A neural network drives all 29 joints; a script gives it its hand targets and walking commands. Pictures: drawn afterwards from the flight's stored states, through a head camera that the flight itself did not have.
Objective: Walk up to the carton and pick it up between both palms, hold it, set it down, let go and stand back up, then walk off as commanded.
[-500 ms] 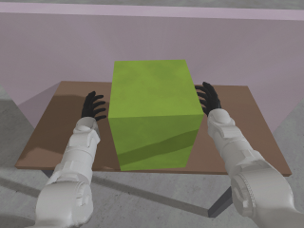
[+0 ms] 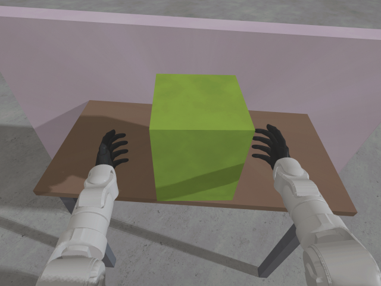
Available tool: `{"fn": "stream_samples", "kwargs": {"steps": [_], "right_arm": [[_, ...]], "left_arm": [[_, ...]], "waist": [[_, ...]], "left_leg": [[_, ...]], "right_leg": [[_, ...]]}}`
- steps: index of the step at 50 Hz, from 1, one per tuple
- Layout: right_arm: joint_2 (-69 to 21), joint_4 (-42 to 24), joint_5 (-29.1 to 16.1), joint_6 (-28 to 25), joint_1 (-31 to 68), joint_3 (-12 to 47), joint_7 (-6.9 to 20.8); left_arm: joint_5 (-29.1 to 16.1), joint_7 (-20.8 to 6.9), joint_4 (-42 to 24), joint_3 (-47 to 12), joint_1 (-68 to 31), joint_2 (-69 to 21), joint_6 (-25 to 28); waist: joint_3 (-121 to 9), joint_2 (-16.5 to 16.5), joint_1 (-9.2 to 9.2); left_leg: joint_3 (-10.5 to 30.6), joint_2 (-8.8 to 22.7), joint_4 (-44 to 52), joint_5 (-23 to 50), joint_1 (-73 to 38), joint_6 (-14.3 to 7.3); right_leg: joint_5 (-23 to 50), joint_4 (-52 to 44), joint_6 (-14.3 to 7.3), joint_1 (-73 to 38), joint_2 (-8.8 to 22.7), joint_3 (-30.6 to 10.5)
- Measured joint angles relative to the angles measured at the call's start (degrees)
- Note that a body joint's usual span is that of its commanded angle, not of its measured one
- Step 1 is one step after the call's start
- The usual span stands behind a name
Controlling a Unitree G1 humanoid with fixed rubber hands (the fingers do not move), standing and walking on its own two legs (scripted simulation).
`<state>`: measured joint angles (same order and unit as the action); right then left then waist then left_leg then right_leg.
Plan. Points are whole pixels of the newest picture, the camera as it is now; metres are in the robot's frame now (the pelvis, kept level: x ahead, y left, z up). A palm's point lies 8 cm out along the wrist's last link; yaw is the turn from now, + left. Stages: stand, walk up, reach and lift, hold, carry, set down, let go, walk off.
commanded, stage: set down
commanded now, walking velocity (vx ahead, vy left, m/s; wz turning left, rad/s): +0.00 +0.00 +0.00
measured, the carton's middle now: (195, 139) +0.48 +0.02 +0.07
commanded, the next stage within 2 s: none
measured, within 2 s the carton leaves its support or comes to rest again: neither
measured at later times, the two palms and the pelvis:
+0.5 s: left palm (97, 197) +0.30 +0.22 +0.05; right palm (296, 195) +0.33 -0.19 +0.06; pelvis +0.00 +0.00 +0.00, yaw +0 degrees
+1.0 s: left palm (87, 232) +0.23 +0.22 +0.05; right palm (316, 239) +0.24 -0.21 +0.06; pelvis +0.01 -0.01 +0.00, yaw -1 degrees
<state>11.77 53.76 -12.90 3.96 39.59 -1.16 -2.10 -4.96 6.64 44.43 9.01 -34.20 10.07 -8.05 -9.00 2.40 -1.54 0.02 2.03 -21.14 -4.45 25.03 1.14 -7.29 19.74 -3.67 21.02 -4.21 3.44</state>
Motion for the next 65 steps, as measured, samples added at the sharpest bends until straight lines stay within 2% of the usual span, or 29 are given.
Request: {"fn": "stream_samples", "kwargs": {"steps": [6,10,15,21,32,42,48,65], "right_arm": [[0.0,-5.4,-0.2,1.0,-4.8,-0.1,0.8],[0.0,-11.4,-0.2,1.2,-10.6,-0.2,0.8],[0.0,-17.3,-0.2,1.6,-17.0,-0.6,0.8],[0.0,-27.7,-0.5,1.6,-24.3,-0.6,0.8],[0.0,-39.3,-0.8,2.1,-34.1,-0.3,0.8],[0.0,-50.1,-0.8,3.7,-46.5,0.2,0.7],[0.0,-54.9,-0.8,4.4,-50.7,0.9,0.7],[0.0,-56.3,-0.8,5.3,-55.6,1.3,0.7]], "left_arm": [[0.0,-0.7,-9.7,-0.2,5.6,-0.5,-3.4],[0.0,-1.3,-17.2,-0.2,10.8,-0.6,-6.3],[-0.3,-1.5,-22.0,-0.4,15.3,-0.6,-8.3],[-1.3,-1.6,-31.9,-1.5,22.2,-0.6,-9.2],[-2.1,-2.1,-43.3,-1.7,33.5,-0.6,-12.7],[-3.8,-2.1,-49.7,-1.9,42.5,-0.5,-12.7],[-5.0,-1.1,-52.2,-2.7,45.3,-0.2,-12.5],[-5.0,-1.0,-53.1,-3.7,49.4,0.8,-11.9]], "waist": [[0.8,0.0,0.01],[2.2,0.0,0.01],[2.9,0.0,0.02],[3.8,0.0,0.01],[5.2,0.0,0.01],[5.4,0.0,0.02],[5.8,0.0,0.01],[9.1,0.0,0.01]], "left_leg": [[0.0,0.0,0.0,0.0,-0.7,0.0],[0.0,0.0,0.3,0.0,-1.8,0.0],[0.0,0.0,0.5,0.0,-2.0,0.0],[-0.2,0.0,0.8,-0.1,-2.9,0.0],[-0.5,0.0,1.7,-0.5,-7.3,0.0],[-0.8,0.0,2.4,-0.5,-9.2,0.1],[-1.3,0.0,2.7,-0.6,-9.9,0.2],[-2.7,0.0,3.0,-1.9,-12.2,0.2]], "right_leg": [[0.0,0.0,0.0,-0.6,0.0,0.0],[-0.2,0.0,0.0,-1.6,0.0,-0.1],[-0.3,0.0,0.0,-1.8,0.0,-0.1],[-0.5,0.0,0.0,-2.5,0.0,-0.2],[-1.3,0.0,0.0,-6.3,0.0,-0.6],[-1.7,0.0,0.0,-7.8,0.0,-0.8],[-1.7,0.0,0.0,-8.2,0.0,-1.4],[-2.6,0.0,0.0,-10.0,0.1,-2.8]]}}
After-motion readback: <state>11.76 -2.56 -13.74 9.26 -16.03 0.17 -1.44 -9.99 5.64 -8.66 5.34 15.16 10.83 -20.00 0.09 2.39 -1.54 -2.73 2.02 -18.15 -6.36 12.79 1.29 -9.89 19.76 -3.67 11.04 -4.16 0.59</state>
